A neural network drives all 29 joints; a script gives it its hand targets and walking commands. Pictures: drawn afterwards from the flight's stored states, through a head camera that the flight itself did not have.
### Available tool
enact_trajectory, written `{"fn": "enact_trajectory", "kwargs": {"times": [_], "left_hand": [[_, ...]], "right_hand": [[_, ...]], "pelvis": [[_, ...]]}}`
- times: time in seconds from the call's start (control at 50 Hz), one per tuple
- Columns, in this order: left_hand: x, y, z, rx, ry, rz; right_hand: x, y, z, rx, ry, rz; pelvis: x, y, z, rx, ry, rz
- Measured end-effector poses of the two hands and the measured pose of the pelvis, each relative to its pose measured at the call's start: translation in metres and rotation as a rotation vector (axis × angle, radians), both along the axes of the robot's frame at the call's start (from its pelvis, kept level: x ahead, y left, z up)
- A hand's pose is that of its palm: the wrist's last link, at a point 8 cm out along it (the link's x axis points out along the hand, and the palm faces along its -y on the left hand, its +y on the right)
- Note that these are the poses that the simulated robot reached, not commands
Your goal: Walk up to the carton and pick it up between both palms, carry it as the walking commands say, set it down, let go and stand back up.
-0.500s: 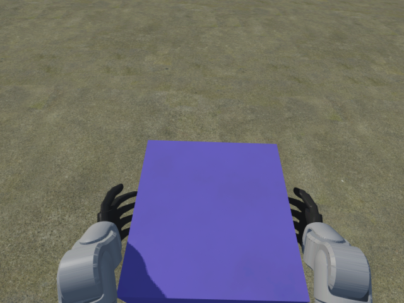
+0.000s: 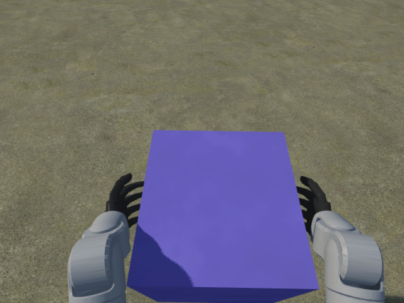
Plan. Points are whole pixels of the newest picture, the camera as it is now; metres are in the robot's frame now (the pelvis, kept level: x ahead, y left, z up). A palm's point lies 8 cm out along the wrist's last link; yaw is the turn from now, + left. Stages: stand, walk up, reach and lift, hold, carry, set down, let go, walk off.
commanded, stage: carry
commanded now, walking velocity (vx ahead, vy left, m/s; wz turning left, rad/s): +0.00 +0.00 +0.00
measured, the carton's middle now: (215, 223) +0.30 -0.02 -0.01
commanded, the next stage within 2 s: none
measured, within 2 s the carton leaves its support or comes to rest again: neither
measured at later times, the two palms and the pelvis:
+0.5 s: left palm (105, 228) +0.24 +0.17 +0.09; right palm (315, 239) +0.22 -0.17 +0.08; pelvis -0.02 +0.02 +0.00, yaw -1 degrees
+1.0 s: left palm (97, 223) +0.26 +0.19 +0.08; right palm (296, 223) +0.25 -0.15 +0.07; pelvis +0.00 +0.02 +0.00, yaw -1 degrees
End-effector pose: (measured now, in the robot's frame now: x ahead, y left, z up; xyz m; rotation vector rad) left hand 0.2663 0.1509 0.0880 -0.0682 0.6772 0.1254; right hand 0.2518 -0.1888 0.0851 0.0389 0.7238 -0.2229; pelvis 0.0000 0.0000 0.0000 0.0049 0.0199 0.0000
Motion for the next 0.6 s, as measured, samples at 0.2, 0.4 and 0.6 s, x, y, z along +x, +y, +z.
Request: {"fn": "enact_trajectory", "kwargs": {"times": [0.2, 0.4, 0.6], "left_hand": [[-0.044, 0.043, 0.002, -0.038, 0.002, 0.108], [-0.029, 0.026, 0.013, -0.008, 0.001, 0.027], [-0.018, 0.013, 0.002, 0.002, 0.038, -0.006]], "right_hand": [[-0.017, 0.043, 0.002, 0.024, 0.004, 0.055], [-0.030, 0.027, 0.001, 0.011, 0.003, 0.013], [-0.028, 0.014, -0.007, 0.020, 0.042, -0.021]], "pelvis": [[-0.014, 0.013, 0.002, -0.015, -0.045, -0.019], [-0.024, 0.017, 0.003, -0.009, -0.021, -0.016], [-0.020, 0.016, 0.005, -0.005, -0.008, -0.020]]}}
